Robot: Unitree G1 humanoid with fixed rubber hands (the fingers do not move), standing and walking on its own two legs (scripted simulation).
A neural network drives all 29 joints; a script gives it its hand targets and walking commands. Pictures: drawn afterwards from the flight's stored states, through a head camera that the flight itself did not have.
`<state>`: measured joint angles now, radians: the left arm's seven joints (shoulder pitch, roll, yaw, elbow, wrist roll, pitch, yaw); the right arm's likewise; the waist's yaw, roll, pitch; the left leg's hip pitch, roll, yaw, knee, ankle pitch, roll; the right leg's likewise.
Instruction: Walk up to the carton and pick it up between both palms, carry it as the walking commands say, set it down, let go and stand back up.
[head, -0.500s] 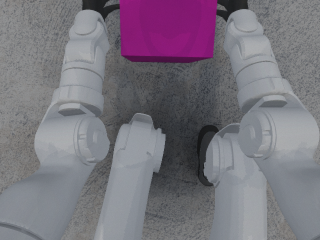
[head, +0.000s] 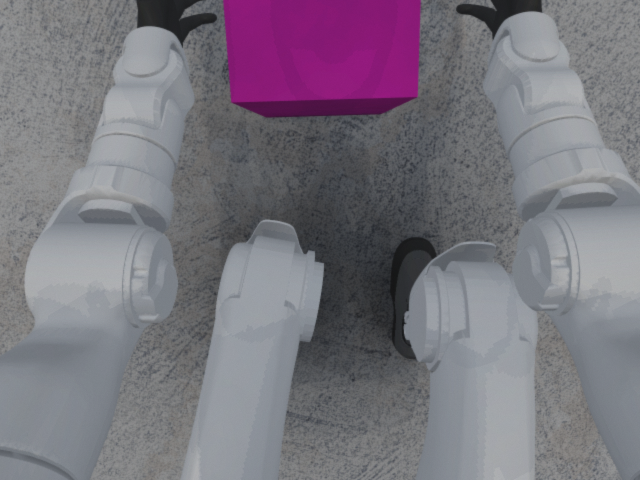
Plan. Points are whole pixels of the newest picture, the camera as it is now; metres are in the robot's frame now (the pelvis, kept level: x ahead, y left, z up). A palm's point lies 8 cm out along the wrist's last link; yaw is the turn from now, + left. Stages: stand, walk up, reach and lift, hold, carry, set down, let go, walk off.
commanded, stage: set down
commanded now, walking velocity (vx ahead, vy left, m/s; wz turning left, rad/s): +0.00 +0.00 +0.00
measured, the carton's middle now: (321, 10) +0.55 +0.06 -0.26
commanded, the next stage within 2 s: let go in 1.40 s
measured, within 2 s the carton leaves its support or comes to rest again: neither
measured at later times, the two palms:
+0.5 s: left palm out of the picture +0.51 +0.22 -0.07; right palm out of the picture +0.55 -0.12 -0.07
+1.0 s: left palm out of the picture +0.51 +0.22 +0.08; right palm out of the picture +0.55 -0.13 +0.07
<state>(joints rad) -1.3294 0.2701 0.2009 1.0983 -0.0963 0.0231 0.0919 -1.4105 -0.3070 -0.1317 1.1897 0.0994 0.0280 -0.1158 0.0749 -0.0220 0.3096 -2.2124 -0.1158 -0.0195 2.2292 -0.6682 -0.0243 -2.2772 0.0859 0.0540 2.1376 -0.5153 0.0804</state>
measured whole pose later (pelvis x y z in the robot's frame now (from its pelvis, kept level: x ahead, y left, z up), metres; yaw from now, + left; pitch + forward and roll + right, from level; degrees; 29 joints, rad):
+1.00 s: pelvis +0.02 +0.00 +0.17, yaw +0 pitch +48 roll +0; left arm -1.04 0.20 0.29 0.77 -0.05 0.15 0.06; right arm -1.14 -0.21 -0.21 0.86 -0.04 0.18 -0.10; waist 0.08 -0.04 -0.11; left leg -1.88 -0.08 -0.03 1.58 -0.53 -0.01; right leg -1.94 0.07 0.09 1.51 -0.41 0.06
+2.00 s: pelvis +0.10 +0.00 +0.37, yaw -1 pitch +24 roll +0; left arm -0.13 0.16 0.17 0.55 0.04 0.03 -0.11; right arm -0.17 -0.13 -0.12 0.57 -0.09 0.07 -0.04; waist 0.04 0.01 -0.11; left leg -0.77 -0.06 -0.06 0.69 -0.33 0.01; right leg -0.83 0.03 0.10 0.66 -0.24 0.03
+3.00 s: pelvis +0.16 +0.00 +0.39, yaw +5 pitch +3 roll +0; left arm 0.27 0.30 0.04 0.64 0.03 -0.04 0.04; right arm 0.33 -0.26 -0.04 0.76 -0.02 -0.06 0.00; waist 0.01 -0.03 -0.06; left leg -0.21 -0.08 -0.15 0.55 -0.39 0.03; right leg -0.25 -0.01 0.01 0.56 -0.36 0.02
